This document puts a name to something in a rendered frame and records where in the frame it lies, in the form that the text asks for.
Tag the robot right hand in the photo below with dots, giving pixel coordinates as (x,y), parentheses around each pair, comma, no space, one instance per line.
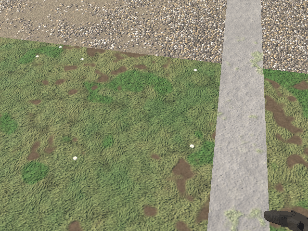
(293,220)

